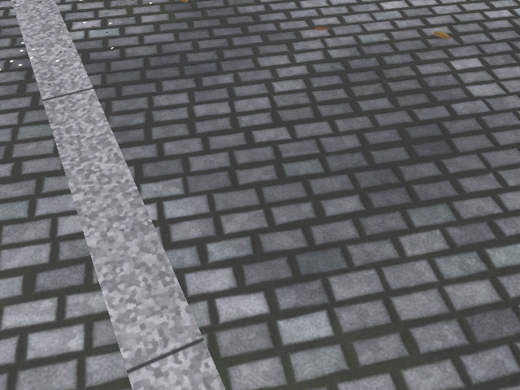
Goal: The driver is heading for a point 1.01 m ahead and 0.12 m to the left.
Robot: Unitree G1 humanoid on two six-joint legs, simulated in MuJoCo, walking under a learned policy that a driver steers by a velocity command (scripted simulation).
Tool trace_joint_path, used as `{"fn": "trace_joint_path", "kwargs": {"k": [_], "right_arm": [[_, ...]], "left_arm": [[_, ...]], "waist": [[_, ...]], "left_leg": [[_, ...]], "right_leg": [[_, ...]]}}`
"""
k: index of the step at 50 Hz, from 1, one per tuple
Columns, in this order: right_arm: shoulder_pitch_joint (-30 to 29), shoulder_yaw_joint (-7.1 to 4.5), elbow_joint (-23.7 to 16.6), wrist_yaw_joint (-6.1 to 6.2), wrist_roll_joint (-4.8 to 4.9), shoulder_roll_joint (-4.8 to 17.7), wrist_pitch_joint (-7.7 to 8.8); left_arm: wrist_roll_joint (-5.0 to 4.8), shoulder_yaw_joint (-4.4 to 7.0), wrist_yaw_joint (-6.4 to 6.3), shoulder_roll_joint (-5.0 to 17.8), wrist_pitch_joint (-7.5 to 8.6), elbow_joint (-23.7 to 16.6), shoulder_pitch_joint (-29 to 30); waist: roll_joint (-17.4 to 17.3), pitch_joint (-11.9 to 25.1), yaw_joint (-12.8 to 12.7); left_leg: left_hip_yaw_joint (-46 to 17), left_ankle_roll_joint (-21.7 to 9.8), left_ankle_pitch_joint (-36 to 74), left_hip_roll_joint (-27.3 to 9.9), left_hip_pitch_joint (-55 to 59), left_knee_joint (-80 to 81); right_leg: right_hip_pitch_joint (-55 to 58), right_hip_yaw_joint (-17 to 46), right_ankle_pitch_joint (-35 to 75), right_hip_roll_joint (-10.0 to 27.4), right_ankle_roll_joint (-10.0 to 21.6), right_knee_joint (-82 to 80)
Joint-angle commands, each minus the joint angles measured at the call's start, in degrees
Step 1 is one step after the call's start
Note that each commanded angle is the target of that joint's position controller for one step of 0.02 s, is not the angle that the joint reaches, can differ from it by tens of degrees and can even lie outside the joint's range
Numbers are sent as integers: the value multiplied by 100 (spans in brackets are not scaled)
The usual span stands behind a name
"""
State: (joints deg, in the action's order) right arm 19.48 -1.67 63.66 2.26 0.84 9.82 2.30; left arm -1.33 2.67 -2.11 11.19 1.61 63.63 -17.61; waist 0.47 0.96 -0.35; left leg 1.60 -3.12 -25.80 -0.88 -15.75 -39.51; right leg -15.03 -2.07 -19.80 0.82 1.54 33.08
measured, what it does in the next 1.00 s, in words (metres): walks ahead: right foot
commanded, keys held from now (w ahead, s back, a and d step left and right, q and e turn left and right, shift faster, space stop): w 1.00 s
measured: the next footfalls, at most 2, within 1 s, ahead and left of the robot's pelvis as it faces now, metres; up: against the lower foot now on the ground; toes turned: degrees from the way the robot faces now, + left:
right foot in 0.52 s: +0.41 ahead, -0.11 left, +0.00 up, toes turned -3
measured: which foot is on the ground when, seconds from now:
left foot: down 0.00-0.54, up 0.56-1.00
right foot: down 0.00-0.08, up 0.10-0.50, down 0.52-1.00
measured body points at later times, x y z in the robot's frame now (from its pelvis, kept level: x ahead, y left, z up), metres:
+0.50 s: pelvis +0.21 +0.00 -0.01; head +0.25 +0.00 +0.43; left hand +0.46 +0.20 -0.11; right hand +0.07 -0.23 -0.14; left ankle -0.01 +0.12 -0.73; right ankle +0.38 -0.11 -0.72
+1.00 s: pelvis +0.51 +0.00 +0.00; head +0.54 +0.01 +0.45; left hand +0.46 +0.26 -0.14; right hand +0.72 -0.22 -0.10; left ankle +0.69 +0.14 -0.71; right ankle +0.37 -0.11 -0.73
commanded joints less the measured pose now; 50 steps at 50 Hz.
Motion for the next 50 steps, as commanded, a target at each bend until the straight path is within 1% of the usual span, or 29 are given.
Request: {"fn": "trace_joint_path", "kwargs": {"k": [1, 3, 4, 5, 6, 7, 8, 9, 10, 12, 16, 18, 21, 23, 24, 25, 26, 27, 28, 29, 30, 31, 32, 34, 35, 39, 43, 47, 50], "right_arm": [[38, -52, -310, -110, 56, 194, 235], [865, -100, 15, -101, 59, 179, 267], [1480, -216, 210, -75, -1, 534, 262], [2108, -384, 240, -93, 38, 1197, 283], [2067, -348, 187, -147, -86, 1263, 386], [1603, -224, 38, -152, -99, 853, 470], [1288, -162, -67, -192, -68, 676, 505], [1046, -138, -163, -234, -41, 681, 492], [956, -88, -214, -248, -42, 562, 456], [1210, -28, -181, -220, -99, 418, 363], [1252, -60, -314, -92, -118, 747, 303], [1392, -108, -296, -68, -78, 910, 316], [1422, -166, -236, -69, 3, 939, 321], [1264, -221, -268, -71, -11, 1044, 289], [1173, -254, -294, -68, -27, 1119, 253], [1046, -251, -340, -71, -53, 1108, 205], [874, -219, -466, -93, -91, 1077, 205], [1443, -37, -589, -177, -97, 351, 297], [1437, 14, -497, -241, 28, 224, 494], [838, -129, -716, -255, 194, 680, 596], [334, -159, -873, -218, 231, 849, 634], [116, -216, -915, -146, 166, 875, 608], [197, -276, -909, -92, 81, 824, 513], [460, -254, -889, -63, 66, 510, 340], [354, -261, -965, -57, 60, 498, 290], [-700, -314, -1360, -76, -64, 711, 281], [-1637, -227, -1610, -194, -15, 566, 343], [-2305, -173, -1863, -342, 46, 612, 374], [-2227, -215, -1965, -432, 57, 804, 424]], "left_arm": [[-15, 191, 17, 970, 157, -255, -26], [-132, 175, 64, 911, 142, -553, 773], [-111, 114, 89, 649, 165, -650, 930], [-77, 36, 113, 325, 261, -841, 1007], [-125, 46, 111, 399, 368, -989, 1201], [-185, 66, 147, 505, 437, -959, 1115], [-155, 65, 192, 514, 485, -854, 907], [-69, 98, 205, 572, 521, -801, 848], [-10, 149, 224, 681, 535, -798, 911], [4, 137, 293, 505, 499, -829, 1043], [-14, -28, 357, 181, 432, -1279, 2157], [-46, -58, 403, 252, 422, -1436, 2512], [-77, -51, 475, 442, 435, -1647, 2792], [-57, 40, 507, 669, 473, -1669, 2532], [-51, 131, 495, 841, 481, -1577, 2083], [-72, 275, 461, 1078, 468, -1294, 1115], [-64, 402, 401, 1353, 429, -1014, 39], [116, 522, 346, 1889, 378, -867, -820], [130, 395, 359, 1600, 357, -803, -791], [49, 286, 378, 1233, 387, -876, -126], [23, 194, 388, 928, 418, -1016, 447], [83, 130, 433, 739, 468, -1062, 840], [153, 73, 466, 571, 510, -1048, 1025], [161, 69, 468, 580, 536, -924, 926], [151, 76, 435, 659, 541, -856, 831], [145, 110, 250, 927, 515, -734, 320], [72, 126, 180, 1063, 467, -692, -148], [11, 163, 163, 1130, 373, -532, -630], [8, 223, 141, 1226, 276, -505, -633]], "waist": [[847, -816, 159], [573, -929, 685], [-273, -758, 826], [-1756, -483, 931], [-1784, -639, 851], [-988, -940, 550], [-663, -883, 373], [-434, -788, 258], [-377, -773, 216], [-528, -627, 253], [-496, -844, 428], [-632, -924, 492], [-681, -1039, 403], [-787, -716, 118], [-935, -337, -149], [-972, 231, -630], [-887, 868, -1099], [575, 1946, -845], [1189, 2488, -782], [993, 1413, -648], [484, 726, -467], [20, 355, -220], [40, 170, 30], [293, 8, 237], [348, -125, 283], [187, -405, 105], [179, -454, -194], [194, -618, -411], [330, -506, -218]], "left_leg": [[52, -324, -146, -100, -663, -361], [190, -473, 230, 94, 994, 1302], [-741, -535, 110, -459, 1784, 1771], [-2900, -1061, -822, -1735, 2402, 2880], [-4319, -1531, -1267, -2331, 2100, 3238], [-3934, -1402, -1030, -2221, 2089, 3098], [-3190, -1149, -424, -1923, 2151, 3011], [-2603, -936, 259, -1705, 2129, 3034], [-2059, -768, 1109, -1534, 2045, 3067], [-1312, -623, 2303, -1239, 1954, 3065], [-631, -614, 2769, -971, 1259, 3301], [-548, -661, 2677, -1043, 1140, 3452], [-459, -610, 3131, -1289, 1647, 3324], [-325, -479, 4743, -1387, 2066, 2749], [-240, -405, 5935, -1386, 2184, 2171], [-59, -274, 6683, -1200, 1994, 1108], [0, -92, 5887, -1000, 854, -316], [38, 272, 2652, -12, -1393, -2823], [-906, 211, -442, 435, -2118, -4077], [-955, 76, -230, 32, -2744, -4446], [-740, -12, 296, -303, -2704, -4270], [-624, -37, 725, -549, -2370, -3889], [-638, -74, 985, -745, -1963, -3585], [-625, -70, 1008, -865, -1593, -3209], [-577, -22, 1083, -903, -1679, -2979], [-468, 204, 2298, -966, -2515, -1624], [-157, 227, 3244, -643, -2212, -8], [-144, 164, 3002, -489, -2364, 709], [-99, -56, 2337, -340, -2028, 1007]], "right_leg": [[-569, 2629, -2676, 1765, 1115, -2205], [-1641, 1347, -1971, 984, 598, -1542], [-2266, 597, -1194, 460, 284, -109], [-3142, -327, -677, -129, -27, 1851], [-3757, 245, -1146, -114, 120, 3003], [-4180, 541, -662, 221, 244, 3654], [-4283, 554, -66, 349, 341, 3793], [-4177, 520, 385, 472, 370, 3579], [-3976, 479, 684, 579, 348, 3237], [-3577, 229, 1042, 563, 243, 2764], [-2808, -134, 1837, 284, 64, 990], [-2380, -270, 2048, 152, 62, 456], [-2272, -170, 2028, 141, 260, -57], [-1708, -236, 1794, -40, 459, -220], [-1054, -362, 1649, -236, 564, -163], [143, -455, 1652, -420, 724, -194], [1909, 139, 1619, 97, 970, -27], [4133, 2924, 358, 1776, 1856, -410], [4219, 4867, -195, 2296, 2103, -1629], [3402, 4032, -267, 2012, 1728, -1763], [2313, 3022, 268, 1815, 1482, -1851], [1330, 2368, 852, 1596, 1313, -2020], [661, 1857, 1138, 1351, 1187, -2198], [46, 1409, 1330, 1186, 1254, -2456], [-148, 1263, 1303, 1157, 1286, -2605], [130, 931, 1722, 1092, 1265, -2767], [450, 537, 1911, 920, 1024, -2743], [1320, 588, 1845, 1220, 981, -2427], [1852, 659, 2549, 1467, 842, -1960]]}}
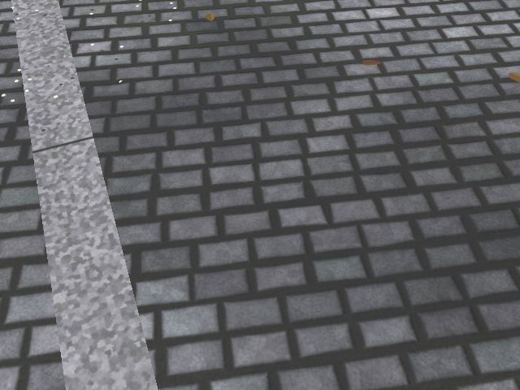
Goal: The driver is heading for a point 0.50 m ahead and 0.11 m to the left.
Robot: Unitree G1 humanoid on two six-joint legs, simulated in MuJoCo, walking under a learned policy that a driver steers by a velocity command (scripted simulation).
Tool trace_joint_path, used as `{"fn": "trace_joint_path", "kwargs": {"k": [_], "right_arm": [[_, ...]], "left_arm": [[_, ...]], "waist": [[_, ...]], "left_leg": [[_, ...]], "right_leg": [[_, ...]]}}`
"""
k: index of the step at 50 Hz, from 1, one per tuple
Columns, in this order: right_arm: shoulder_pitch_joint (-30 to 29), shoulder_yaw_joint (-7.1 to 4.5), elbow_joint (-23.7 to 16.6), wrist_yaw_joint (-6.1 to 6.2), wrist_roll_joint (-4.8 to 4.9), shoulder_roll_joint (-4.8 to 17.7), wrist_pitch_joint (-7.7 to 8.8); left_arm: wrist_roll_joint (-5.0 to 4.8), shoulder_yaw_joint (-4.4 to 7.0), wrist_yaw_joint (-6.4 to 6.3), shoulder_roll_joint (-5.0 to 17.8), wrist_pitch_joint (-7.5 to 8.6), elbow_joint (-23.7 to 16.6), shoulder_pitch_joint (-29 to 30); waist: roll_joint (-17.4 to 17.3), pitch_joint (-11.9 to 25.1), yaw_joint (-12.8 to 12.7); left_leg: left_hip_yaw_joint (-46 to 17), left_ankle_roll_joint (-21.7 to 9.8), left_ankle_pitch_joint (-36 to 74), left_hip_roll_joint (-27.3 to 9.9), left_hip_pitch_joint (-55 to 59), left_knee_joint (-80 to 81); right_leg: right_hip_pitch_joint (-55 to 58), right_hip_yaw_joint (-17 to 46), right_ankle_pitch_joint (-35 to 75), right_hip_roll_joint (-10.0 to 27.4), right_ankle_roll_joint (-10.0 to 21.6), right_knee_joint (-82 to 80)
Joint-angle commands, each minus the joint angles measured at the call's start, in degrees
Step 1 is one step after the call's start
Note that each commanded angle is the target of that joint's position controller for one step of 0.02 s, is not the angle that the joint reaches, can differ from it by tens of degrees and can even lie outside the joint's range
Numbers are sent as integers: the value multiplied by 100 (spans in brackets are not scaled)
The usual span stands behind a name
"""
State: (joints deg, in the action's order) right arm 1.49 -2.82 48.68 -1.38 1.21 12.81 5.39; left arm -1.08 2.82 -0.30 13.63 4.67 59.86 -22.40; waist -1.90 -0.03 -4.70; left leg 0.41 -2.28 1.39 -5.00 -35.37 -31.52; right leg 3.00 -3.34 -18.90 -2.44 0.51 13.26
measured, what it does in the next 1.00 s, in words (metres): walks ahead: left foot, then right foot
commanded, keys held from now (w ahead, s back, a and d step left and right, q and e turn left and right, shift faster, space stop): w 0.48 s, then no key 0.52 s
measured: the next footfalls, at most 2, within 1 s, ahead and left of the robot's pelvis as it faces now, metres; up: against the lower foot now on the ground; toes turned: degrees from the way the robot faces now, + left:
left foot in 0.06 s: +0.22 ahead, +0.13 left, +0.00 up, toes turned +3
right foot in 0.60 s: +0.53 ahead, -0.11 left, +0.00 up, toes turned -3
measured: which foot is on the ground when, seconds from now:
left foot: up 0.00-0.04, down 0.06-0.62, up 0.64-0.96, down 0.98-1.00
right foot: down 0.00-0.08, up 0.10-0.58, down 0.60-1.00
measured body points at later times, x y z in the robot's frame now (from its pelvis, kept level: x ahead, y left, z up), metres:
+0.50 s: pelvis +0.28 +0.03 +0.01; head +0.30 +0.03 +0.46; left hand +0.47 +0.26 -0.10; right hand +0.25 -0.24 -0.13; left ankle +0.18 +0.13 -0.73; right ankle +0.48 -0.13 -0.69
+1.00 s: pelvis +0.45 -0.02 +0.00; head +0.46 -0.01 +0.45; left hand +0.55 +0.23 -0.14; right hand +0.53 -0.28 -0.13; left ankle +0.49 +0.13 -0.74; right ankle +0.49 -0.11 -0.73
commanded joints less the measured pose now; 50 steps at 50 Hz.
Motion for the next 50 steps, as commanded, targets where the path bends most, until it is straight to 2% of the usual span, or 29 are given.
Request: {"fn": "trace_joint_path", "kwargs": {"k": [1, 2, 3, 4, 5, 6, 8, 9, 10, 11, 14, 20, 24, 26, 28, 29, 30, 31, 32, 33, 34, 35, 36, 39, 41, 44, 47, 49, 50], "right_arm": [[-79, -164, -402, -71, 16, 648, 132], [721, -292, -168, -55, 0, 871, 139], [1862, -438, 119, -8, -49, 1265, 137], [2623, -596, 302, 3, -142, 1905, 105], [2705, -451, 311, -12, -120, 1459, 92], [2175, -335, 240, 0, -74, 1101, 104], [1246, -203, 50, -5, -111, 717, 97], [1070, -160, 53, -27, -163, 583, 118], [1095, -130, 111, -67, -204, 448, 138], [1144, -166, 165, -56, -187, 585, 148], [1397, -208, 300, 48, -156, 762, 157], [1911, -221, 482, 182, -82, 894, 84], [2295, -249, 700, 203, -37, 921, 8], [2229, -262, 747, 240, -52, 925, -71], [2052, -291, 737, 270, -60, 1026, -139], [1916, -271, 703, 277, -43, 992, -166], [1996, -216, 634, 277, -91, 871, -159], [2533, -55, 586, 240, -241, 403, -92], [3090, 25, 795, 187, -107, 195, -10], [2746, -122, 806, 174, 44, 709, 4], [2151, -138, 637, 208, 91, 779, -31], [1821, -154, 590, 276, 31, 728, -111], [1761, -198, 567, 347, -56, 715, -215], [2085, -145, 622, 425, -103, 311, -407], [1885, -124, 576, 463, -115, 300, -456], [1583, -152, 557, 455, -115, 453, -562], [1385, -160, 586, 431, -171, 434, -588], [1344, -170, 569, 430, -264, 595, -561], [1317, -217, 559, 446, -216, 903, -546]], "left_arm": [[-11, 224, -42, 1033, -59, -162, -29], [2, 198, -39, 968, -92, -201, 90], [70, 110, -36, 772, -95, -318, 119], [97, -101, 26, 73, 19, -406, -589], [3, -81, 65, 247, 195, -325, -493], [-154, 65, 81, 775, 284, -491, 99], [-84, 103, 11, 764, 282, -625, 716], [-30, 142, -19, 680, 196, -612, 637], [-1, 139, -21, 547, 100, -596, 555], [-6, 123, -24, 378, 29, -555, 375], [29, 152, -47, 407, -52, -708, 833], [45, 111, 47, 287, 15, -1076, 2074], [-2, 70, 154, 304, 52, -1293, 2671], [38, 75, 220, 346, 106, -1366, 2714], [82, 171, 243, 570, 157, -1246, 2169], [125, 273, 231, 758, 181, -999, 1440], [198, 382, 196, 1117, 197, -789, 716], [322, 437, 140, 1531, 149, -678, 69], [204, 342, 173, 1314, 83, -614, -46], [103, 283, 191, 1090, 35, -701, 262], [74, 217, 165, 869, 13, -820, 859], [96, 132, 154, 663, 9, -885, 1319], [150, 72, 145, 469, 25, -894, 1559], [332, 62, 123, 489, 35, -767, 1750], [315, 77, 64, 582, 23, -727, 1800], [233, 84, -6, 674, -83, -653, 1701], [141, 27, -38, 550, -191, -590, 1724], [149, -42, -34, 360, -213, -454, 1398], [186, -12, -27, 396, -202, -444, 1184]], "waist": [[663, -183, 448], [638, 289, 870], [392, 1111, 1293], [-1027, 2083, 1113], [-1253, 2499, 1161], [-917, 1602, 1094], [-107, 608, 766], [-191, 410, 544], [-223, 332, 444], [-338, 338, 337], [-143, 2, 349], [-135, -284, 689], [-153, -509, 873], [-189, -527, 780], [-394, -95, 461], [-361, 328, 97], [-57, 940, -109], [1156, 1886, 11], [1763, 2830, 111], [1131, 2404, 63], [818, 1558, 159], [411, 998, 325], [402, 742, 502], [749, 680, 826], [805, 750, 818], [789, 751, 683], [683, 307, 718], [389, 39, 638], [-98, -60, 378]], "left_leg": [[159, -242, -560, 243, 507, 276], [332, -395, -549, 455, 1583, 359], [-200, -702, -388, -31, 3361, 106], [-2893, -1667, -1232, -1563, 5786, 459], [-4409, -1826, -1617, -1865, 6082, 1358], [-3517, -1439, -1622, -1629, 5428, 1362], [-2052, -1134, -654, -1190, 3625, 1652], [-1632, -1031, -439, -989, 3041, 1851], [-1380, -936, -194, -827, 2748, 1989], [-1242, -1094, -120, -836, 2598, 2137], [-871, -1150, 69, -779, 2494, 2404], [-375, -917, -106, -615, 2810, 2563], [-340, -886, -131, -838, 3468, 2357], [-274, -757, 833, -896, 3707, 1918], [-227, -544, 2289, -832, 3854, 1201], [-76, -373, 2900, -562, 3765, 421], [141, -100, 2133, -182, 3116, -708], [268, 271, -1059, 536, 1230, -2885], [-540, 428, -4164, 1013, 473, -4238], [-903, 383, -3995, 685, 230, -4631], [-600, 359, -3645, 399, -103, -4458], [-412, 390, -3261, 150, -14, -4056], [-437, 381, -2955, -44, 447, -3613], [-312, 399, -2497, -76, 1518, -2518], [-263, 400, -2163, -48, 1750, -1694], [-206, 405, -1581, 7, 2060, -983], [-47, 280, -1121, 130, 2487, 67], [-366, 119, -657, -173, 2726, 728], [-484, -1, -406, -364, 2661, 672]], "right_leg": [[85, 702, 3384, 1744, 863, 439], [-57, 470, 4293, 1484, 727, 1383], [-979, 206, 3805, 1170, 526, 2906], [-3412, -13, 1301, 178, 85, 5340], [-4239, 913, -1306, -53, 128, 6221], [-4785, 994, -1050, 331, 257, 6577], [-4484, 712, -106, 868, 300, 6003], [-4095, 747, 166, 1051, 302, 5653], [-3802, 744, 362, 1114, 335, 5490], [-3700, 693, 407, 1114, 284, 5350], [-4149, 644, 990, 1163, 121, 4599], [-4208, 404, 2499, 915, 31, 2563], [-4319, 355, 2340, 789, 118, 1949], [-4115, 316, 2049, 667, 248, 1667], [-3201, 168, 1894, 386, 405, 1513], [-2235, 9, 2274, 176, 530, 1310], [-845, 341, 4010, 614, 734, 1502], [1380, 2047, 6095, 2105, 1546, 1959], [2047, 3522, 6233, 2847, 2272, 1468], [1316, 2980, 5319, 2521, 1998, 1268], [480, 2264, 4706, 2250, 1705, 1099], [-446, 1801, 4281, 1971, 1525, 811], [-1225, 1499, 4149, 1795, 1365, 614], [-2238, 946, 4143, 1530, 1382, 270], [-2260, 769, 3968, 1449, 1359, 227], [-2251, 875, 2204, 1451, 1260, 12], [-2540, 957, 17, 1228, 941, -21], [-2629, 939, -651, 933, 509, 195], [-2660, 700, -547, 597, 340, 480]]}}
